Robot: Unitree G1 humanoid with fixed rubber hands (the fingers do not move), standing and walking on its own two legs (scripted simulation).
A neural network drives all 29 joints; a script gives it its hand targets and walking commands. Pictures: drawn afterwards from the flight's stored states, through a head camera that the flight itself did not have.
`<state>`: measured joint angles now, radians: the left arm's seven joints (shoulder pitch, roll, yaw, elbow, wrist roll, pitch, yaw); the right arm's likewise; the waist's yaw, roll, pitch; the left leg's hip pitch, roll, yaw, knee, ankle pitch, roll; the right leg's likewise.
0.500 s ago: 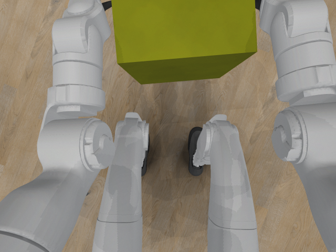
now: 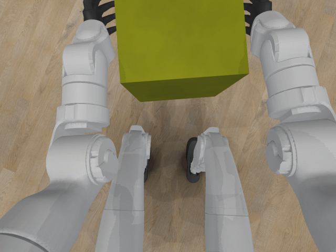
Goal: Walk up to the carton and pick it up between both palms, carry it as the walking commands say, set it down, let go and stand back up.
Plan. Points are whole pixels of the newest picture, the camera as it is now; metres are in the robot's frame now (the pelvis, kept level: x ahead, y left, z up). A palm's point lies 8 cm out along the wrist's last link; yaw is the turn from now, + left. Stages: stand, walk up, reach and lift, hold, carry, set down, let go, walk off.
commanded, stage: reach and lift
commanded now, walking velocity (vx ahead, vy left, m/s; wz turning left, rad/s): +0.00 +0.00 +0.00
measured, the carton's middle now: (175, 29) +0.55 +0.02 -0.09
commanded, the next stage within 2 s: none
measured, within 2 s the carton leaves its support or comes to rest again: neither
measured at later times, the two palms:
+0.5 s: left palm (77, 16) +0.49 +0.17 +0.05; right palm (275, 11) +0.51 -0.13 +0.05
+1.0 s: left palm out of the picture +0.46 +0.16 +0.14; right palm out of the picture +0.48 -0.14 +0.13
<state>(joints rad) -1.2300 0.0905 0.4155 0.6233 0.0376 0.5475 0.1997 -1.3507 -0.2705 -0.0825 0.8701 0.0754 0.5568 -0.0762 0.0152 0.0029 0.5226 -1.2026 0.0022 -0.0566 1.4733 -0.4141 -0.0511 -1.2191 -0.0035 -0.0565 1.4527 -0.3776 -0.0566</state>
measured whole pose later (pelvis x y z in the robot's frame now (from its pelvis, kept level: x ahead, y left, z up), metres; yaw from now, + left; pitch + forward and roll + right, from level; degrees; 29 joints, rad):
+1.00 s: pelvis +0.02 +0.00 +0.11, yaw +1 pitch +1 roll +0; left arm -0.96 -0.03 0.42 0.58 0.10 0.55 0.21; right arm -1.04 -0.19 -0.11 0.83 0.01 0.54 -0.04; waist 0.02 0.00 0.37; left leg -0.71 0.00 -0.06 0.97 -0.27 -0.04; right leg -0.72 0.00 -0.05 0.95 -0.24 -0.04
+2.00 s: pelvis +0.10 +0.01 +0.17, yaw +1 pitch -4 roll +0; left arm -0.54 -0.19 0.40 0.48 0.28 0.73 0.13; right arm -0.49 0.04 -0.29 0.55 -0.20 0.74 0.03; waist 0.02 0.00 -0.06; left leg -0.32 0.00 -0.06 0.63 -0.25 -0.02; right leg -0.33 0.00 -0.04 0.62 -0.25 -0.03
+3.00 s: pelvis +0.11 +0.01 +0.17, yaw +1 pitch -4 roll +0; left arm -0.44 -0.18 0.31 0.39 0.28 0.72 0.08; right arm -0.35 0.09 -0.26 0.37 -0.20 0.75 0.01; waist 0.02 0.00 -0.07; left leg -0.28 -0.01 -0.06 0.57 -0.23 -0.01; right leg -0.28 0.00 -0.04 0.54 -0.20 -0.02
